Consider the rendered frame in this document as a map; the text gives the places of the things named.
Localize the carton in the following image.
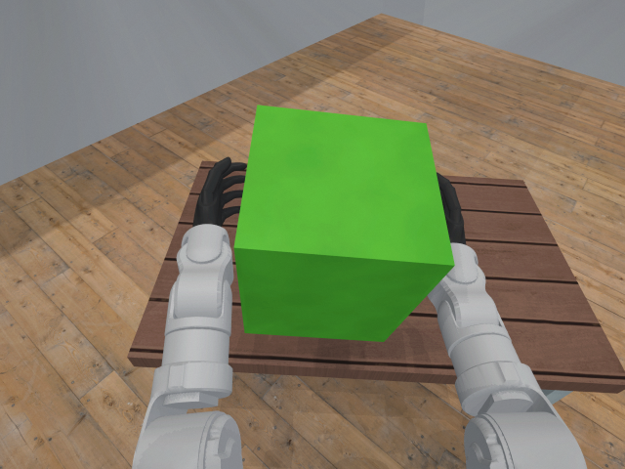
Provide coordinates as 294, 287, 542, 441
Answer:
234, 105, 455, 342

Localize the robot right forearm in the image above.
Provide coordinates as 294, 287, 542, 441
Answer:
427, 243, 587, 469

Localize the robot right upper arm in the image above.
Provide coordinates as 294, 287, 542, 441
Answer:
464, 411, 585, 469

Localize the robot left hand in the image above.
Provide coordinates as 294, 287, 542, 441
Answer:
192, 157, 247, 227

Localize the robot right hand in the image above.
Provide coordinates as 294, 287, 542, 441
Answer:
437, 172, 466, 245

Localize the robot left forearm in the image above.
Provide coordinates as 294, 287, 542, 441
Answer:
132, 224, 233, 469

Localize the table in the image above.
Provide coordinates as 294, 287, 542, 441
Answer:
127, 161, 625, 404

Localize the robot left upper arm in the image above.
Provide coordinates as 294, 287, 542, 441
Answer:
134, 411, 243, 469

